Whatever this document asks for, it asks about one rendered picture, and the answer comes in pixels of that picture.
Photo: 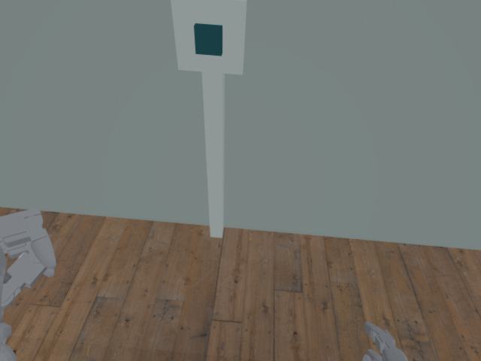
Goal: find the right robot hand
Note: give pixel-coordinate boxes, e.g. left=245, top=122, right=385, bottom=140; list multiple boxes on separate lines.
left=362, top=322, right=408, bottom=361

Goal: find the left robot hand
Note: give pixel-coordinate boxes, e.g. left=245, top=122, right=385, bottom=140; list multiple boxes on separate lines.
left=0, top=208, right=56, bottom=322

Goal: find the button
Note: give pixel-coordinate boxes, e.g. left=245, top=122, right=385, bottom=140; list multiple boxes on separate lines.
left=194, top=23, right=222, bottom=56

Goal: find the panel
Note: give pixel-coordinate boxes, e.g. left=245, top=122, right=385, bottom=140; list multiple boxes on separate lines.
left=171, top=0, right=247, bottom=238

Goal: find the robot left forearm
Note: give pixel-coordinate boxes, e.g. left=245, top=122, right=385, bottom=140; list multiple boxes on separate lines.
left=0, top=323, right=17, bottom=361

